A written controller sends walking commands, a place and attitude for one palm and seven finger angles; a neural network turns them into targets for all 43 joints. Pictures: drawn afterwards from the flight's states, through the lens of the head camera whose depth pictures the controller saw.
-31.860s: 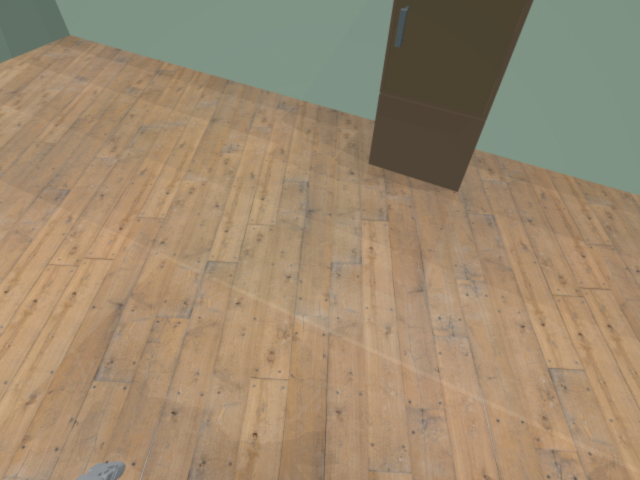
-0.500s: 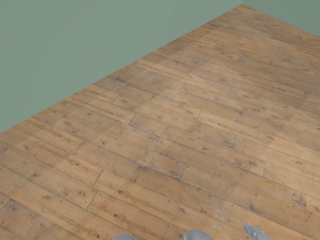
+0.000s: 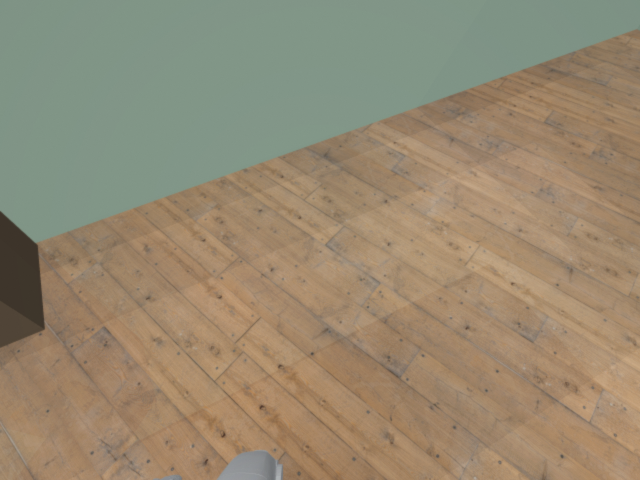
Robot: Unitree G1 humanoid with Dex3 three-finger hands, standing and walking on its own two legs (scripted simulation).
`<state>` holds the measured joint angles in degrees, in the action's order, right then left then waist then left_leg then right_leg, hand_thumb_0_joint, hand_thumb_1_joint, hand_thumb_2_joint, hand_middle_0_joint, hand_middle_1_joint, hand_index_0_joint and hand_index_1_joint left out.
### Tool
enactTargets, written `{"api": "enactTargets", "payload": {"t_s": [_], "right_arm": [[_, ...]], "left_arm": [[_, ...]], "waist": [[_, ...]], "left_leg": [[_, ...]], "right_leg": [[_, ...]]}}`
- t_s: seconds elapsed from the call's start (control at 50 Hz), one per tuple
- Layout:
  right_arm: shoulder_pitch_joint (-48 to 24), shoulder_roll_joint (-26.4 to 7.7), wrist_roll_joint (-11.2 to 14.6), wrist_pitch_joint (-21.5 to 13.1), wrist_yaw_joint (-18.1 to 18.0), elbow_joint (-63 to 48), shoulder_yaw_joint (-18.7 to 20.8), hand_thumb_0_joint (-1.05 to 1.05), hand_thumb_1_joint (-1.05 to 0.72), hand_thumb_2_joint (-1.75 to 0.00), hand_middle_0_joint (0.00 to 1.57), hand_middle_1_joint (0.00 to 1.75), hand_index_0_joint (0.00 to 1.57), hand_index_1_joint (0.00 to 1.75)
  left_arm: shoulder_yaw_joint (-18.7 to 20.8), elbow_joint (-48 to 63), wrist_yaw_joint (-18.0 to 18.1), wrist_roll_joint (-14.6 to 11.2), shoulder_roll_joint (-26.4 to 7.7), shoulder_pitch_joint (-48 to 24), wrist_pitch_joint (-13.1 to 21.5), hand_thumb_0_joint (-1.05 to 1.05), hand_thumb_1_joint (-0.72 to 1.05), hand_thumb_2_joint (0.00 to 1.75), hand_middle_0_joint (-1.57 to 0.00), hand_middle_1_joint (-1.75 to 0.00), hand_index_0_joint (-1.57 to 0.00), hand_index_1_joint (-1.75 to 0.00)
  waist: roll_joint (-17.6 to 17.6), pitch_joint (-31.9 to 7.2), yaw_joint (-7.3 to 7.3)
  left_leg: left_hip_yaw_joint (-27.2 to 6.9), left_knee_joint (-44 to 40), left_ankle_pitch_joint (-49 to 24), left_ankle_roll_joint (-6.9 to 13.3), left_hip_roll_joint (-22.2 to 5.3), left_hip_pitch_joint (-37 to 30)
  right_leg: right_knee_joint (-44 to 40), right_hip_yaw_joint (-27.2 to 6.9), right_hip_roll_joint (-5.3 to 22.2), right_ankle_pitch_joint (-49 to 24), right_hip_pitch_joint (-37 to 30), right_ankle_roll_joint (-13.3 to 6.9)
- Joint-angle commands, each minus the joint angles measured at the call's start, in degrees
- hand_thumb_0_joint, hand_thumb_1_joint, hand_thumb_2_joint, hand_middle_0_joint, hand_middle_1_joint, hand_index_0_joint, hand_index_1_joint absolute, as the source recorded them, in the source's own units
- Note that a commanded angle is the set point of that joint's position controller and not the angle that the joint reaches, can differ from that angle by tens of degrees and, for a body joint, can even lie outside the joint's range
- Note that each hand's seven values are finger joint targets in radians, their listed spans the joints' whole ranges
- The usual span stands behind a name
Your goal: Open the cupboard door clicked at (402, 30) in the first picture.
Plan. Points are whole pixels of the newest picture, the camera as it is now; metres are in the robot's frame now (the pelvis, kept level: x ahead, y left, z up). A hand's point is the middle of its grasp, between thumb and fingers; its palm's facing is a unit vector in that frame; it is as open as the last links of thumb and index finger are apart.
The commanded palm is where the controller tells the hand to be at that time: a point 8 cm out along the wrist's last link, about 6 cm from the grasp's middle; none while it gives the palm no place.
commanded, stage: turn to face it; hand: left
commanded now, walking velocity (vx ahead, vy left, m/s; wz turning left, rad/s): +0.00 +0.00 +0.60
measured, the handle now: out of the picture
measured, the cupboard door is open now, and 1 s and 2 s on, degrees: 40 40 40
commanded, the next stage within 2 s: take the last steps up to it in 1.72 s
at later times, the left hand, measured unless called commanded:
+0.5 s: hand out of the picture +0.05 +0.24 -0.16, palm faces +0.27 -0.92 -0.28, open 7.3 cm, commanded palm none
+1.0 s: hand out of the picture -0.09 +0.19 -0.19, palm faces +0.59 -0.78 -0.24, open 7.3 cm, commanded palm none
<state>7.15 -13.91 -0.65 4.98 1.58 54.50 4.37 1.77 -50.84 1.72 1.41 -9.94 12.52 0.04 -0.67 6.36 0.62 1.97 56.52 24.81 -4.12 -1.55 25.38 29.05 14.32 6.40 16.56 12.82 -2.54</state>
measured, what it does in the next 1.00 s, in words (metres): steps on the spot, turning left: left foot, then right foot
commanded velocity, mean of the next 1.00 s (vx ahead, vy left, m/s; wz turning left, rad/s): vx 0.00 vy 0.00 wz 0.60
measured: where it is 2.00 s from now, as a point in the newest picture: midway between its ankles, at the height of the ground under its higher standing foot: outside the picture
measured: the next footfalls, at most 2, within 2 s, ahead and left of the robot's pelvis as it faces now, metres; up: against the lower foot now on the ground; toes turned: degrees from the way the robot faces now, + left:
left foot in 0.16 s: +0.01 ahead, +0.14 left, +0.00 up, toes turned +12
right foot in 0.56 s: +0.07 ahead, -0.11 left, +0.00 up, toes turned +15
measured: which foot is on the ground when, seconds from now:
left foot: up 0.00-0.14, down 0.16-0.56, up 0.58-0.96, down 0.98-1.00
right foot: down 0.00-0.16, up 0.18-0.54, down 0.56-0.98, up 1.00-1.00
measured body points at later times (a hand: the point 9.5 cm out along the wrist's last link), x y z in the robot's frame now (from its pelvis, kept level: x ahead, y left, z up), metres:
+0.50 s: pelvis +0.00 +0.00 -0.01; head +0.05 +0.01 +0.44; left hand +0.04 +0.29 -0.14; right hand +0.13 -0.23 -0.15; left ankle -0.03 +0.13 -0.74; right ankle +0.03 -0.13 -0.71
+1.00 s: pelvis -0.01 -0.01 -0.02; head +0.03 +0.04 +0.42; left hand -0.12 +0.23 -0.18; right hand +0.24 -0.16 -0.15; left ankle -0.07 +0.08 -0.75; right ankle +0.03 -0.12 -0.73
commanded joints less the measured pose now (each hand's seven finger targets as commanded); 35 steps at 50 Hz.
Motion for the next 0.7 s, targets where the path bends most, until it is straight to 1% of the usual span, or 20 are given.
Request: {"api": "enactTargets", "payload": {"t_s": [0.0, 0.06, 0.1, 0.12, 0.14, 0.16, 0.2, 0.22, 0.28, 0.4, 0.44, 0.48, 0.5, 0.52, 0.54, 0.56, 0.58, 0.6, 0.62, 0.68], "right_arm": [[-5.09, -2.46, 0.07, -2.02, 0.21, -6.29, 0.1, 0.0, -0.9, -0.9, 0.2, 0.3, 0.2, 0.3], [-2.84, -2.82, 0.15, -2.62, 0.07, -6.24, 0.19, 0.0, -0.9, -0.9, 0.2, 0.3, 0.2, 0.3], [0.8, -4.4, -0.03, -3.11, 0.01, -5.59, 0.64, 0.0, -0.9, -0.9, 0.2, 0.3, 0.2, 0.3], [4.62, -8.52, -0.31, -3.59, -0.06, -4.97, 1.69, 0.0, -0.9, -0.9, 0.2, 0.3, 0.2, 0.3], [8.45, -14.92, -0.73, -3.56, -0.69, -4.62, 3.3, 0.0, -0.9, -0.9, 0.2, 0.3, 0.2, 0.3], [11.24, -15.1, -0.59, -3.12, -1.3, -3.26, 3.02, 0.0, -0.9, -0.9, 0.2, 0.3, 0.2, 0.3], [6.62, -12.68, -0.61, -3.53, -2.5, -4.53, 2.41, 0.0, -0.9, -0.9, 0.2, 0.3, 0.2, 0.3], [3.81, -11.33, -0.55, -3.76, -2.64, -5.49, 1.97, 0.0, -0.9, -0.9, 0.2, 0.3, 0.2, 0.3], [2.23, -10.71, -0.41, -4.36, -2.49, -5.87, 1.4, 0.0, -0.9, -0.9, 0.2, 0.3, 0.2, 0.3], [2.99, -11.26, -0.81, -3.92, -2.08, -5.49, 2.02, 0.0, -0.9, -0.9, 0.2, 0.3, 0.2, 0.3], [1.71, -11.55, -0.85, -3.59, -2.07, -5.95, 2.24, 0.0, -0.9, -0.9, 0.2, 0.3, 0.2, 0.3], [0.16, -11.36, -0.56, -3.32, -2.06, -6.47, 2.57, 0.0, -0.9, -0.9, 0.2, 0.3, 0.2, 0.3], [-0.5, -10.31, -0.15, -3.37, -1.96, -6.9, 2.46, 0.0, -0.9, -0.9, 0.2, 0.3, 0.2, 0.3], [0.47, -6.95, 0.46, -3.44, -1.53, -7.58, 2.07, 0.0, -0.9, -0.9, 0.2, 0.3, 0.2, 0.3], [-0.83, -5.0, 0.35, -3.56, -1.34, -9.14, 1.77, 0.0, -0.9, -0.9, 0.2, 0.3, 0.2, 0.3], [-0.66, -7.38, -0.4, -2.9, -1.45, -7.64, 2.07, 0.0, -0.9, -0.9, 0.2, 0.3, 0.2, 0.3], [-0.43, -6.94, -0.25, -2.43, -1.23, -6.63, 2.23, 0.0, -0.9, -0.9, 0.2, 0.3, 0.2, 0.3], [0.36, -6.29, -0.34, -1.98, -0.75, -5.28, 2.05, 0.0, -0.9, -0.9, 0.2, 0.3, 0.2, 0.3], [1.32, -5.34, -0.22, -1.67, -0.31, -4.77, 1.72, 0.0, -0.9, -0.9, 0.2, 0.3, 0.2, 0.3], [-0.09, -4.45, -0.28, -1.15, 0.19, -4.43, 1.27, 0.0, -0.9, -0.9, 0.2, 0.3, 0.2, 0.3]], "left_arm": [[4.24, 2.23, 0.37, 0.33, -13.24, 4.02, 0.82, 0.0, 0.9, 0.9, -0.2, -0.3, -0.2, -0.3], [4.71, 1.7, 0.02, 0.34, -14.23, 3.3, 0.55, 0.0, 0.9, 0.9, -0.2, -0.3, -0.2, -0.3], [4.92, 1.65, -0.45, -0.27, -14.4, 2.59, 0.31, 0.0, 0.9, 0.9, -0.2, -0.3, -0.2, -0.3], [4.68, 2.39, -0.71, -0.55, -12.52, 1.83, 0.11, 0.0, 0.9, 0.9, -0.2, -0.3, -0.2, -0.3], [3.27, 5.71, -1.14, -0.86, -8.47, -1.61, -0.18, 0.0, 0.9, 0.9, -0.2, -0.3, -0.2, -0.3], [2.91, 7.15, -0.62, 0.04, -9.95, -6.16, -1.23, 0.0, 0.9, 0.9, -0.2, -0.3, -0.2, -0.3], [3.28, 5.11, -0.54, -0.32, -9.31, -6.31, -1.42, 0.0, 0.9, 0.9, -0.2, -0.3, -0.2, -0.3], [3.45, 4.13, -0.92, -0.35, -9.43, -5.17, -1.5, 0.0, 0.9, 0.9, -0.2, -0.3, -0.2, -0.3], [3.41, 2.63, -1.25, -0.42, -9.4, -2.82, -1.87, 0.0, 0.9, 0.9, -0.2, -0.3, -0.2, -0.3], [2.9, 4.68, -1.13, -0.69, -8.58, -5.48, -1.73, 0.0, 0.9, 0.9, -0.2, -0.3, -0.2, -0.3], [2.77, 4.73, -1.06, -0.93, -8.48, -3.89, -1.36, 0.0, 0.9, 0.9, -0.2, -0.3, -0.2, -0.3], [2.98, 3.97, -0.95, -1.03, -8.73, -0.61, -0.77, 0.0, 0.9, 0.9, -0.2, -0.3, -0.2, -0.3], [3.34, 3.29, -0.7, -0.98, -10.01, 2.56, -0.09, 0.0, 0.9, 0.9, -0.2, -0.3, -0.2, -0.3], [4.36, 2.97, -0.11, -0.06, -14.95, 4.95, 0.63, 0.0, 0.9, 0.9, -0.2, -0.3, -0.2, -0.3], [4.69, 3.21, 0.17, 0.36, -18.44, 5.12, 0.62, 0.0, 0.9, 0.9, -0.2, -0.3, -0.2, -0.3], [4.11, 3.14, 0.5, -0.2, -16.0, 3.87, 0.93, 0.0, 0.9, 0.9, -0.2, -0.3, -0.2, -0.3], [3.67, 3.82, 0.58, -0.35, -14.13, 0.68, 0.8, 0.0, 0.9, 0.9, -0.2, -0.3, -0.2, -0.3], [3.02, 4.47, 0.5, -0.5, -12.01, -2.78, 0.67, 0.0, 0.9, 0.9, -0.2, -0.3, -0.2, -0.3], [2.84, 5.22, 0.55, -0.44, -10.87, -4.26, 0.57, 0.0, 0.9, 0.9, -0.2, -0.3, -0.2, -0.3], [2.85, 5.01, 0.5, -0.23, -10.87, -2.78, 0.84, 0.0, 0.9, 0.9, -0.2, -0.3, -0.2, -0.3]], "waist": [[-9.64, -8.75, -3.23], [-9.95, -9.9, -2.29], [-6.54, -11.36, 0.09], [3.01, -13.92, 2.43], [20.24, -12.82, 5.14], [12.66, -11.35, 5.97], [14.07, -9.99, 3.37], [11.6, -9.36, 1.66], [7.74, -8.17, -0.27], [9.11, -7.54, 0.6], [11.26, -8.63, -0.03], [10.12, -9.42, -1.6], [7.21, -10.58, -3.33], [-5.66, -12.57, -4.11], [-17.23, -10.78, -4.7], [-16.63, -10.08, -3.65], [-13.71, -8.57, -1.87], [-10.36, -7.19, 0.0], [-9.46, -7.64, 0.85], [-9.81, -6.29, 0.12]], "left_leg": [[2.59, -9.1, 2.6, 0.88, -0.38, 1.35], [4.4, -17.58, 0.06, 1.85, 0.37, -4.29], [4.17, -28.63, -8.33, 3.06, 0.64, -14.01], [-5.4, -34.57, -18.84, 6.21, -6.74, -24.17], [-26.05, -35.79, -43.51, 15.56, -22.38, -29.69], [-25.52, -35.28, -45.33, 19.03, -24.65, -26.44], [-19.0, -34.23, -45.39, 16.34, -17.92, -22.54], [-15.77, -34.65, -42.93, 14.75, -15.32, -20.29], [-12.04, -35.77, -40.11, 12.98, -11.66, -18.24], [-16.12, -35.31, -32.19, 13.42, -10.57, -15.17], [-18.14, -33.32, -33.01, 13.1, -10.14, -13.17], [-18.78, -30.26, -31.06, 11.43, -8.21, -9.18], [-17.66, -26.31, -26.67, 9.23, -5.88, -5.76], [-11.74, -16.28, -11.49, 5.1, 0.24, 4.61], [-3.58, -0.86, 12.1, 1.75, 6.37, 10.55], [-7.86, 9.81, 11.35, 2.28, 2.65, 9.9], [-7.41, 15.38, 7.12, 1.7, 1.58, 9.93], [-6.36, 17.76, 2.08, 1.01, 0.35, 9.76], [-5.18, 17.08, -0.29, 0.59, 0.0, 8.34], [-2.24, 10.77, -2.04, -0.23, -0.18, 6.48]], "right_leg": [[-6.42, -10.52, 16.44, -28.73, -10.93, -4.84], [-2.93, -8.75, 17.04, -27.09, -9.21, -3.58], [4.39, -4.89, 15.27, -24.08, -4.07, 0.08], [15.58, -1.98, 11.33, -14.19, 5.41, 3.45], [28.05, -2.46, 2.47, 20.97, 22.47, 7.89], [33.89, -10.15, 2.03, 21.89, 24.19, 7.25], [38.08, -13.72, 1.21, 14.38, 24.19, 7.68], [38.63, -14.05, 0.94, 10.51, 22.72, 7.92], [36.27, -13.92, -0.26, 5.93, 19.95, 8.46], [20.94, -12.64, -3.23, 8.12, 13.35, 8.14], [13.94, -11.91, -4.9, 8.06, 7.96, 7.6], [4.5, -10.74, -6.33, 1.55, 0.06, 7.01], [-4.67, -12.01, -4.51, -4.38, -6.94, 6.54], [-11.33, -23.56, 7.41, -9.14, -17.2, 3.24], [-12.89, -35.37, 22.2, -19.43, -14.73, -4.36], [-11.62, -33.71, 21.88, -22.38, -9.6, -6.36], [-10.62, -30.24, 18.4, -21.88, -7.55, -6.4], [-9.42, -22.32, 14.64, -22.49, -6.3, -4.94], [-8.9, -17.84, 12.6, -23.3, -5.22, -3.71], [-9.71, -13.16, 11.51, -22.78, -5.03, -2.63]]}}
